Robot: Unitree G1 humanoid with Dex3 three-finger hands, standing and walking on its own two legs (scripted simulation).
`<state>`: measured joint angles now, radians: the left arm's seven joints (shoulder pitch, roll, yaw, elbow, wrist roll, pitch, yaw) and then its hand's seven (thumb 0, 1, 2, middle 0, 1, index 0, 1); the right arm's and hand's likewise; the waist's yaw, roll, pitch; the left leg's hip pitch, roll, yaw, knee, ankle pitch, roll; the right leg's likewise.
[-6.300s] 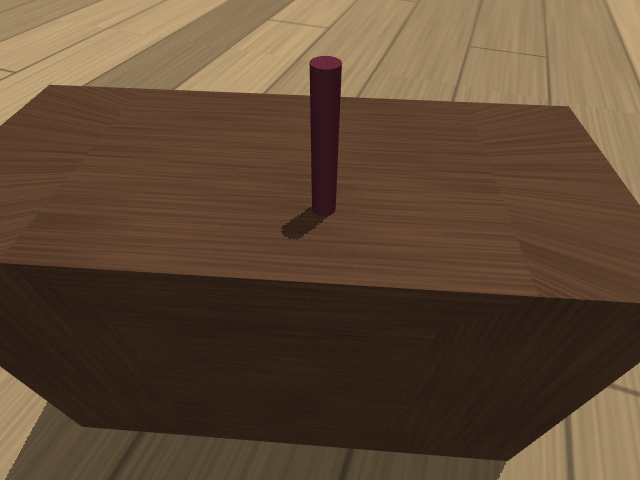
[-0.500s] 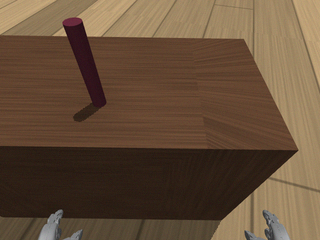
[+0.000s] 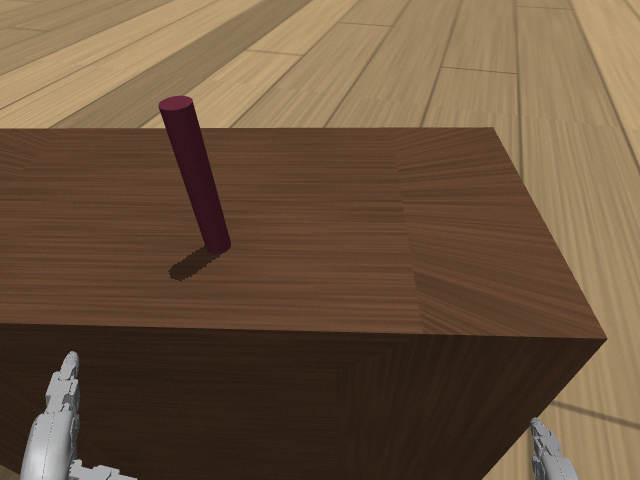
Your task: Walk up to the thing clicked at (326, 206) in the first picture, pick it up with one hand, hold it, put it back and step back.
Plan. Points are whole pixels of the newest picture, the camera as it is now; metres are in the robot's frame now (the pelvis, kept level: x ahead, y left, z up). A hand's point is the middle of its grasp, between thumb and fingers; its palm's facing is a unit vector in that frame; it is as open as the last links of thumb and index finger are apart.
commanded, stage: rise first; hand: left
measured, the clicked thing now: (200, 185) +0.49 +0.21 +0.15
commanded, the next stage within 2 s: go down in 1.28 s
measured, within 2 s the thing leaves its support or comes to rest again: neither
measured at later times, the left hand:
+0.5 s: hand (67, 419) +0.17 +0.25 +0.12, palm faces +0.35 -0.83 -0.43, open 17.6 cm
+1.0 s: hand (35, 396) +0.17 +0.25 +0.17, palm faces +0.40 -0.80 -0.45, open 17.7 cm
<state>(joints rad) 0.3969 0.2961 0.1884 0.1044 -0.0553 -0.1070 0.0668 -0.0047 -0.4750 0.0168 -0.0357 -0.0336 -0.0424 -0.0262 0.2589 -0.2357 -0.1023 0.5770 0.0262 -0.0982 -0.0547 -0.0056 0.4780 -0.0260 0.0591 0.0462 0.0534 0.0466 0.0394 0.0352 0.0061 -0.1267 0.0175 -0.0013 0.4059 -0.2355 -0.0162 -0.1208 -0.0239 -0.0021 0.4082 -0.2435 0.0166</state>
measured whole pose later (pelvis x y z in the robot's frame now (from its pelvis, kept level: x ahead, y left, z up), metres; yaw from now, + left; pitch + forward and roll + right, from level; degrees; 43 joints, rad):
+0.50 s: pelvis -0.01 -0.01 +0.00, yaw +1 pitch -5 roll +0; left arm 0.47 0.34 0.30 -0.22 -0.05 -0.24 0.02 -0.01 -0.54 0.00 -0.04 -0.03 -0.04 -0.03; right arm 0.23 -0.24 -0.16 0.67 0.01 -0.11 -0.04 -0.01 0.53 -0.01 0.06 0.05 0.05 0.05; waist 0.06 0.06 0.05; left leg -0.10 0.02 -0.02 0.40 -0.21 -0.02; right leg -0.10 -0.02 -0.02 0.41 -0.24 0.01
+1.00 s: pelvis -0.02 +0.00 +0.00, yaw +1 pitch -5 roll +0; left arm 0.43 0.36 0.36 -0.32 -0.06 -0.33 0.02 -0.01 -0.58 0.05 -0.04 -0.04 -0.04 -0.05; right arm 0.24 -0.23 -0.19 0.65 0.02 -0.14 -0.03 -0.01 0.53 -0.04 0.06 0.05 0.05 0.05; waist 0.07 0.06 0.06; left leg -0.10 0.01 -0.02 0.40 -0.21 -0.02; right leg -0.09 -0.03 -0.02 0.41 -0.23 0.01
